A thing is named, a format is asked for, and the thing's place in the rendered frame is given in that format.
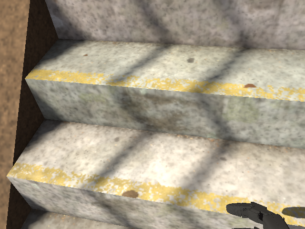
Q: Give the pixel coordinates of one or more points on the right robot hand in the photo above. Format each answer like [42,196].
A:
[257,213]

